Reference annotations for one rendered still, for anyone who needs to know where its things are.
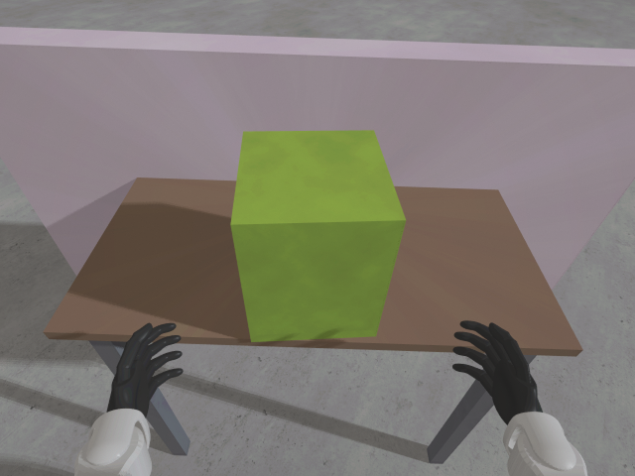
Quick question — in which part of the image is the carton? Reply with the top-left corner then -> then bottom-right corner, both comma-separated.
230,130 -> 406,342

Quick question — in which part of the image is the robot right forearm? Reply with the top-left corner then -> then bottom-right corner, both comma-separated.
503,412 -> 587,476

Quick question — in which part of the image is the robot left hand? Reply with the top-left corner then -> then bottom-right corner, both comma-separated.
107,323 -> 183,418

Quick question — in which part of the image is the robot left forearm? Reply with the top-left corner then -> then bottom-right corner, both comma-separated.
74,409 -> 152,476

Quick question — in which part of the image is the robot right hand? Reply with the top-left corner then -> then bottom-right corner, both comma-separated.
452,320 -> 543,425

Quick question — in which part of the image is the table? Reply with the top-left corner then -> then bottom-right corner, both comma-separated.
43,178 -> 583,464

